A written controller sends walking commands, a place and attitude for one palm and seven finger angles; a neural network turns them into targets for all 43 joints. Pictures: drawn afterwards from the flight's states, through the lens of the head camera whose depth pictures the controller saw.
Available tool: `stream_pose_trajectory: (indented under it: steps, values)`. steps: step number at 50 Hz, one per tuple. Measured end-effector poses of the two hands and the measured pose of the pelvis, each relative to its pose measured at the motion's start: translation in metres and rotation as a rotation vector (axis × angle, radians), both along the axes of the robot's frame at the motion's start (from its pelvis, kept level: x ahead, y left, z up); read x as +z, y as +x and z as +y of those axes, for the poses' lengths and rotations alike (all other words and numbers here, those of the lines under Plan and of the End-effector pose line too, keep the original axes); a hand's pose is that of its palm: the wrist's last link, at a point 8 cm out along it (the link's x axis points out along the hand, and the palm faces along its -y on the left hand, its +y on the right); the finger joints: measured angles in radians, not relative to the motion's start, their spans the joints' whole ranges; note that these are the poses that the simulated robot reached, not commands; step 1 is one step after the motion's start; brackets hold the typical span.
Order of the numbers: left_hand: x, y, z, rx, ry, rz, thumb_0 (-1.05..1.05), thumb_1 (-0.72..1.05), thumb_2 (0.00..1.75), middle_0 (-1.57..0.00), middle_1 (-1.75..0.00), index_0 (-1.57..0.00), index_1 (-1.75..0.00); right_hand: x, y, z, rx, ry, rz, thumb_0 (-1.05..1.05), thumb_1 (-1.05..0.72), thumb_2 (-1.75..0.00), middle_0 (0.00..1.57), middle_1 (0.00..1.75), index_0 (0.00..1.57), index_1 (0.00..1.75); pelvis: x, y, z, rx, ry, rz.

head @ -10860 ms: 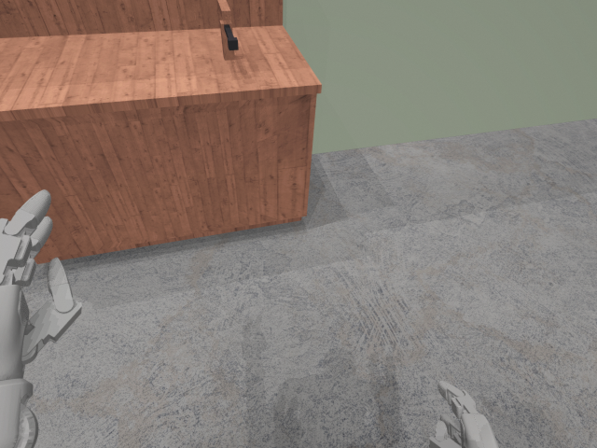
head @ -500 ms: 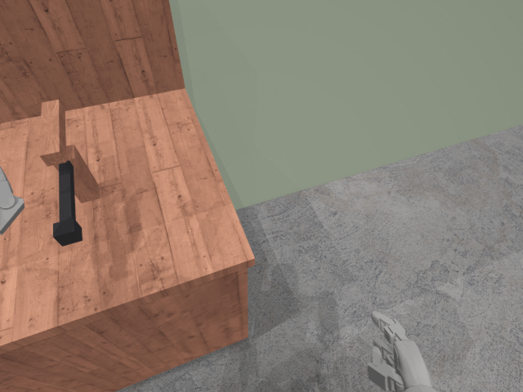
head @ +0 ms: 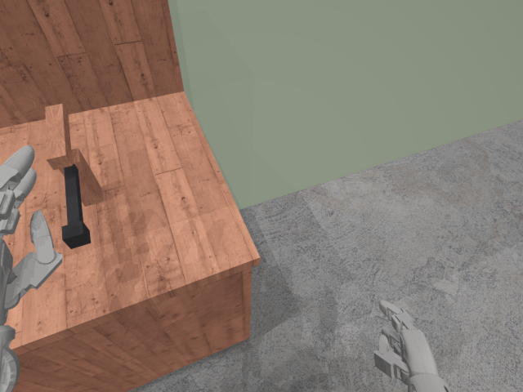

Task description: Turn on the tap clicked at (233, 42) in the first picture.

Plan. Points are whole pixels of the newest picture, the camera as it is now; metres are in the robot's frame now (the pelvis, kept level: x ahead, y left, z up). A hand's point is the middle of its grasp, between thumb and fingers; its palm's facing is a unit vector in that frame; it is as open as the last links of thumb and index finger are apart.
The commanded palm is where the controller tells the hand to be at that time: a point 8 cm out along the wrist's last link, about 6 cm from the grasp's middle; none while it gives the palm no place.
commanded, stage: look again from close up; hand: left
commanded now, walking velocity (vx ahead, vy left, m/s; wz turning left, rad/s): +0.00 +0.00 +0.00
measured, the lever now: (76, 234) +0.30 +0.31 +0.05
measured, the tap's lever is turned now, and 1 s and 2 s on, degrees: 0 0 0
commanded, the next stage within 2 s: come to a stop and stand still in 0.22 s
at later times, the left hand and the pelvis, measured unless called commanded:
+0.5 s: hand (33, 269) +0.20 +0.27 +0.15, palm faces +0.39 -0.81 -0.44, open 7.4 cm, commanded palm +0.14 +0.29 +0.17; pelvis -0.01 +0.01 +0.00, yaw +1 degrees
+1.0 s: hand (13, 262) +0.20 +0.28 +0.17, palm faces +0.47 -0.83 -0.31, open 7.4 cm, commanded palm +0.14 +0.30 +0.17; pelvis -0.01 +0.01 +0.00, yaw +1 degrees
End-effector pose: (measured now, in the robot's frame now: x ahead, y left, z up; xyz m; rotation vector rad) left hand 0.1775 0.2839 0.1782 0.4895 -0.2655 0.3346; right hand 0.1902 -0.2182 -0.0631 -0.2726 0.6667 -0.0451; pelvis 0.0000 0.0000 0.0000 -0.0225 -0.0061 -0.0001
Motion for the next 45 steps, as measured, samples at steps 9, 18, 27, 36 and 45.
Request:
stream_pose_trajectory:
  steps: [9, 18, 27, 36, 45]
  values:
    - [-0.016, -0.009, 0.013, 0.046, -0.066, 0.049, 0.01, 0.89, 0.9, -0.21, -0.31, -0.22, -0.3, 0.004, -0.007, 0.015, 0.018, 0.009, -0.008, 0.01, -0.9, -0.89, 0.2, 0.3, 0.2, 0.3, 0.002, -0.009, 0.004, 0.004, -0.002, -0.012]
    - [-0.004, -0.015, 0.011, 0.021, -0.045, 0.0, 0.01, 0.89, 0.9, -0.21, -0.31, -0.21, -0.3, 0.002, -0.021, 0.013, 0.006, -0.006, 0.014, 0.01, -0.9, -0.89, 0.2, 0.3, 0.2, 0.3, 0.003, -0.014, 0.007, 0.01, -0.005, -0.011]
    - [0.009, -0.005, 0.039, 0.042, 0.094, -0.045, 0.01, 0.89, 0.9, -0.21, -0.31, -0.22, -0.3, -0.002, -0.031, 0.007, 0.013, -0.031, 0.053, 0.01, -0.9, -0.89, 0.2, 0.3, 0.2, 0.3, 0.001, -0.018, 0.004, 0.023, -0.01, 0.004]
    - [-0.009, -0.011, 0.012, -0.061, -0.058, -0.062, 0.01, 0.9, 0.9, -0.2, -0.3, -0.21, -0.3, 0.006, -0.041, 0.005, -0.05, 0.007, -0.019, 0.01, -0.9, -0.89, 0.2, 0.3, 0.2, 0.3, -0.002, -0.016, 0.016, -0.001, -0.003, -0.002]
    - [-0.015, -0.02, 0.04, 0.029, -0.018, -0.058, 0.01, 0.89, 0.9, -0.21, -0.31, -0.22, -0.3, 0.003, -0.039, 0.017, -0.016, -0.021, 0.025, 0.01, -0.9, -0.89, 0.2, 0.3, 0.2, 0.3, -0.003, -0.015, 0.012, 0.023, -0.008, -0.003]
